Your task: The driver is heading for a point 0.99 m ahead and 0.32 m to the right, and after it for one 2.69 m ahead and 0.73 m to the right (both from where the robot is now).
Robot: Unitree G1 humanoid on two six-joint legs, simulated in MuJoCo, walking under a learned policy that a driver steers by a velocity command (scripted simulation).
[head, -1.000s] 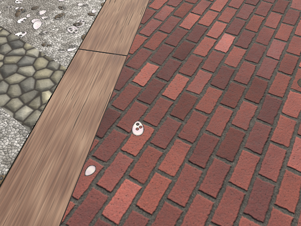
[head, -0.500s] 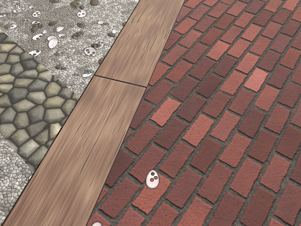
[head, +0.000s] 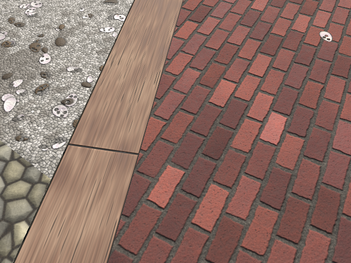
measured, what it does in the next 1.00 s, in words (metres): walks ahead: right foot, then left foot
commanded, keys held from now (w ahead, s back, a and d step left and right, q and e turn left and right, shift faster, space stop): w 0.34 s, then no key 0.28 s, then e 0.38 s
